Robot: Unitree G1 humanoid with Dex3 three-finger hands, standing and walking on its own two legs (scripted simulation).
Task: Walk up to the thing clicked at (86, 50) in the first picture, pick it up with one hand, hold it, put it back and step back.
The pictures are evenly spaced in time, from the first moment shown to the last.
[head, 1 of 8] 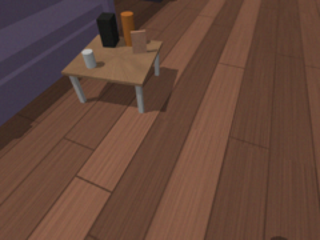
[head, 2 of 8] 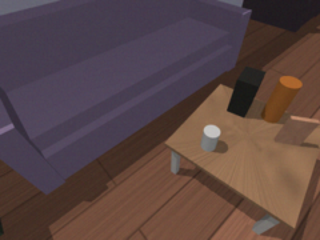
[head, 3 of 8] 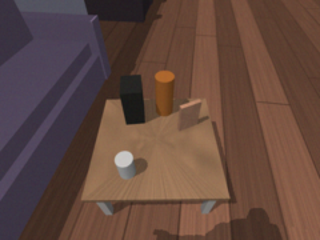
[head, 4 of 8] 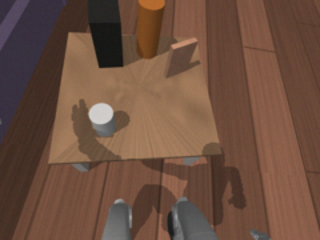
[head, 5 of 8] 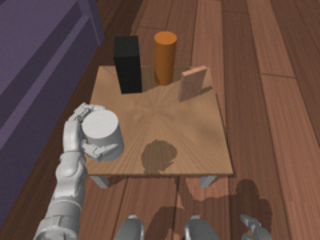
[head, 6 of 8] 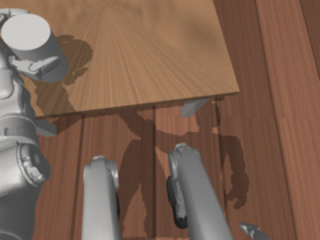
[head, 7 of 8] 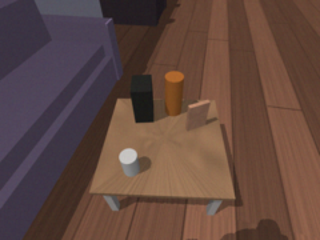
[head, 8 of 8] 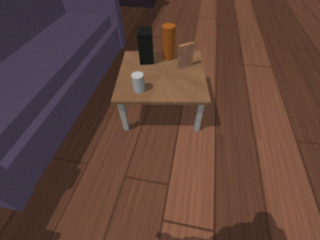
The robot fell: no
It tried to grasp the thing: yes
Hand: left
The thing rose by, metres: 0.34
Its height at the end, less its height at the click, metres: +0.00
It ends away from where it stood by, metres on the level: 0.02
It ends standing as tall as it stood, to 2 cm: yes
